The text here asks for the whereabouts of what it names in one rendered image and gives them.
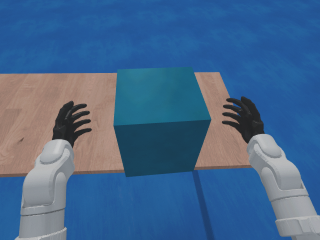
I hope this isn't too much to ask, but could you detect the right robot forearm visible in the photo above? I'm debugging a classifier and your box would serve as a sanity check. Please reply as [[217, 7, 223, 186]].
[[246, 134, 320, 240]]

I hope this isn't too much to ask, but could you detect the left robot forearm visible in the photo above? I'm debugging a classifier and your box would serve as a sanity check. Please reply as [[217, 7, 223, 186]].
[[15, 139, 75, 240]]

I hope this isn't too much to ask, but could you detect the robot right hand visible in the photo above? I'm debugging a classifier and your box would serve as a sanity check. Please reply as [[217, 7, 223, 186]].
[[222, 96, 265, 144]]

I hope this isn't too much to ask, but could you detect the robot left hand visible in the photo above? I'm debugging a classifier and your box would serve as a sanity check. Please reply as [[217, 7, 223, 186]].
[[52, 101, 92, 148]]

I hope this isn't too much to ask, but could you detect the carton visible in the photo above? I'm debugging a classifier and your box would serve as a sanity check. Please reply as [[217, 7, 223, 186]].
[[113, 66, 212, 177]]

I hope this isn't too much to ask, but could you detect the table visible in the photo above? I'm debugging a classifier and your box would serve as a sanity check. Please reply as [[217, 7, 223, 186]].
[[0, 72, 253, 178]]

